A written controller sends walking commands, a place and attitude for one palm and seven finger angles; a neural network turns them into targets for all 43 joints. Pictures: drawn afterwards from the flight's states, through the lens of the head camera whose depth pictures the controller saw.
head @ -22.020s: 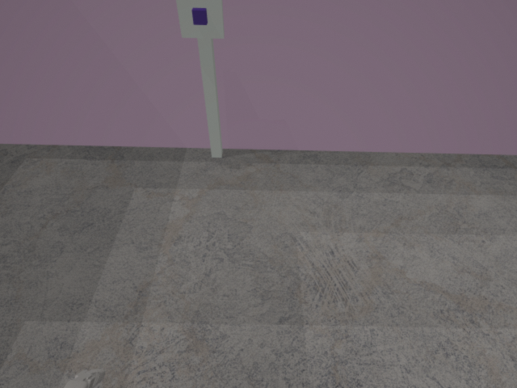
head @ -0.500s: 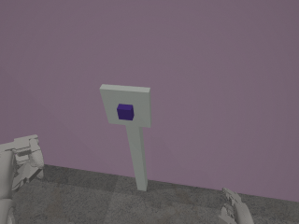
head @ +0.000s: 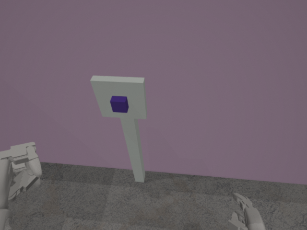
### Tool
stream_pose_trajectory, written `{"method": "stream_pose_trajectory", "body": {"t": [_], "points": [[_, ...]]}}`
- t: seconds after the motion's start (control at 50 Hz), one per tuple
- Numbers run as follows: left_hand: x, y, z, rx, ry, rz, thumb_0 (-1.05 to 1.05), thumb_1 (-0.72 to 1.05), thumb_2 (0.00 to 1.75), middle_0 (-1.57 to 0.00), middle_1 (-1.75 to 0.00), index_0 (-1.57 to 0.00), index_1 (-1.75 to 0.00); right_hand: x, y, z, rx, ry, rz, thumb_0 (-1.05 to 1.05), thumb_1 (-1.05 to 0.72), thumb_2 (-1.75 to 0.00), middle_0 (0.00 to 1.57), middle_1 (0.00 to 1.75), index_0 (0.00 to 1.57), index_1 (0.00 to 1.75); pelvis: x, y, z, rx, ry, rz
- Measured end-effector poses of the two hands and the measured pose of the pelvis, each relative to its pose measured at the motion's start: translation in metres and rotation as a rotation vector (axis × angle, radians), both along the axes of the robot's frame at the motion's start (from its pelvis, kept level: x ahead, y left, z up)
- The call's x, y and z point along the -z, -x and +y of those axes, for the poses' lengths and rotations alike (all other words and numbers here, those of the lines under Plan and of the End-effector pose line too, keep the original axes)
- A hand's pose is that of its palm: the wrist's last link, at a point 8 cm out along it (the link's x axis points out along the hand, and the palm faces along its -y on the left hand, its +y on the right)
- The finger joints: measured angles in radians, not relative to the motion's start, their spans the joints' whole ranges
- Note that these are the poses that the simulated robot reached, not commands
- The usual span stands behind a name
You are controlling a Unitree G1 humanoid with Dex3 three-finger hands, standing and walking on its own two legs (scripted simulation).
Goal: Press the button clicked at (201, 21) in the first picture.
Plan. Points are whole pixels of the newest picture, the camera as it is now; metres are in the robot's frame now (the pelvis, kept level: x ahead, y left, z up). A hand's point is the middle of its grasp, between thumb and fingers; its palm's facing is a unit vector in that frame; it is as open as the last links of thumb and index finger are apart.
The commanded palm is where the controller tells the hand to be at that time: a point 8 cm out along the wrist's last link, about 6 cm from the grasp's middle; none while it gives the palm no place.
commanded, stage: step back with the hand held close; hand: left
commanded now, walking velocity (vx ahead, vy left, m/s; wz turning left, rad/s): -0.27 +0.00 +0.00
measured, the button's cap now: (119, 103) +0.52 +0.16 +0.01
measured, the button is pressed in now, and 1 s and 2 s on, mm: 0 0 0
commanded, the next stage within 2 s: stop stepping back and stand still in 1.02 s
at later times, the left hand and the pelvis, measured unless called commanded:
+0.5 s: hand out of the picture +0.11 +0.26 +0.15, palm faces +0.37 -0.82 -0.44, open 3.1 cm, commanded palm +0.05 +0.30 +0.17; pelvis -0.07 +0.02 -0.01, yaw +0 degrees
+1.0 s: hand out of the picture +0.02 +0.25 +0.17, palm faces +0.30 -0.84 -0.44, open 3.1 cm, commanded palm -0.04 +0.31 +0.17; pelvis -0.16 +0.02 -0.02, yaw +1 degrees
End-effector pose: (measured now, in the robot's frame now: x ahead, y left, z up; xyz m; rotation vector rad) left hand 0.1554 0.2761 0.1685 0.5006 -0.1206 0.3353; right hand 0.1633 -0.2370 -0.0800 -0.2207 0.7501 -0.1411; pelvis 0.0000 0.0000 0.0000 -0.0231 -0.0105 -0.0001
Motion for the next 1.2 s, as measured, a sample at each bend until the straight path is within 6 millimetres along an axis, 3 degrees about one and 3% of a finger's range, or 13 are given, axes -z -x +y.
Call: {"method": "stream_pose_trajectory", "body": {"t": [0.08,0.18,0.28,0.38,0.52,0.74,0.9,0.98,1.08,1.2], "points": [[0.004,0.002,0.001,0.042,-0.013,0.036,0.01,0.89,0.89,-1.31,-1.5,-1.3,-1.5,0.001,0.013,-0.003,0.037,0.02,0.038,0.01,-0.9,-0.9,0.2,0.3,0.21,0.3,0.001,0.006,0.005,0.006,-0.006,0.013],[-0.009,0.014,0.006,0.077,-0.063,-0.012,0.02,0.89,0.89,-1.31,-1.5,-1.3,-1.5,-0.003,0.025,0.001,0.051,0.031,0.033,0.01,-0.9,-0.9,0.2,0.3,0.21,0.3,0.003,0.017,0.01,0.009,-0.008,0.015],[-0.016,0.033,0.013,0.069,-0.085,-0.068,0.01,0.89,0.89,-1.31,-1.5,-1.3,-1.5,-0.007,0.033,0.01,0.044,0.02,-0.012,0.01,-0.9,-0.9,0.2,0.3,0.21,0.3,0.006,0.033,0.015,0.01,-0.004,0.01],[-0.008,0.057,0.019,0.041,-0.063,-0.08,0.01,0.89,0.89,-1.31,-1.5,-1.3,-1.5,-0.008,0.046,0.019,0.025,0.014,-0.051,0.01,-0.9,-0.9,0.2,0.3,0.21,0.3,0.009,0.052,0.018,0.005,0.007,0.004],[0.002,0.086,0.025,0.023,-0.029,-0.121,0.01,0.89,0.89,-1.31,-1.5,-1.31,-1.5,-0.004,0.076,0.023,-0.003,0.059,-0.026,0.01,-0.9,-0.9,0.2,0.3,0.21,0.3,0.014,0.076,0.023,-0.01,0.028,0.002],[-0.014,0.114,0.045,0.027,-0.121,-0.211,0.01,0.89,0.89,-1.31,-1.5,-1.31,-1.5,0.0,0.121,0.037,-0.008,0.071,0.011,0.01,-0.9,-0.9,0.2,0.3,0.21,0.3,0.015,0.107,0.029,-0.055,0.061,0.035],[0.002,0.142,0.026,0.097,-0.05,-0.144,0.01,0.89,0.89,-1.31,-1.5,-1.31,-1.5,0.011,0.133,0.042,-0.054,0.036,0.02,0.01,-0.9,-0.9,0.2,0.3,0.21,0.3,0.019,0.148,0.025,-0.014,0.062,0.064],[-0.01,0.161,0.019,0.165,-0.069,-0.21,0.02,0.88,0.89,-1.31,-1.5,-1.31,-1.5,0.004,0.147,0.042,-0.037,0.044,-0.013,0.01,-0.9,-0.9,0.2,0.3,0.21,0.3,0.021,0.16,0.025,-0.012,0.06,0.023],[-0.024,0.19,0.031,0.132,-0.124,-0.254,0.01,0.88,0.89,-1.31,-1.5,-1.31,-1.5,-0.006,0.165,0.04,-0.026,0.047,-0.075,0.01,-0.9,-0.9,0.2,0.3,0.21,0.3,0.02,0.186,0.024,-0.031,0.064,0.012],[-0.01,0.219,0.049,0.033,-0.03,-0.221,0.01,0.89,0.89,-1.31,-1.5,-1.31,-1.5,-0.014,0.204,0.035,0.019,0.069,-0.035,0.01,-0.9,-0.9,0.2,0.3,0.21,0.3,0.011,0.198,0.037,0.015,0.006,0.028]]}}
